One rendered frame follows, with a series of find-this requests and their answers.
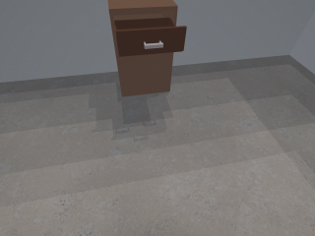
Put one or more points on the cabinet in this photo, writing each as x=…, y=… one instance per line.
x=147, y=73

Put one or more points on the drawer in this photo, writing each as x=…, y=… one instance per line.
x=131, y=35

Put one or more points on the handle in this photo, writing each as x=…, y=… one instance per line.
x=153, y=45

